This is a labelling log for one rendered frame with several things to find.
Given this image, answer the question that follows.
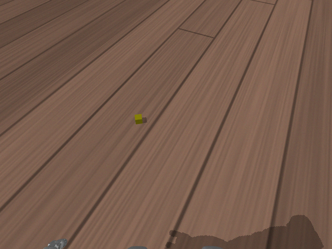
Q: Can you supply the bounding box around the cube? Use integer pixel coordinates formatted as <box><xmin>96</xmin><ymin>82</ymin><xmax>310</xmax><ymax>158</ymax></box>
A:
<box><xmin>135</xmin><ymin>114</ymin><xmax>143</xmax><ymax>124</ymax></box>

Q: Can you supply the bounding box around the left robot hand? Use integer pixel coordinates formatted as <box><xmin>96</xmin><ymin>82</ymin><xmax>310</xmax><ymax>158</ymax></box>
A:
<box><xmin>43</xmin><ymin>239</ymin><xmax>67</xmax><ymax>249</ymax></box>

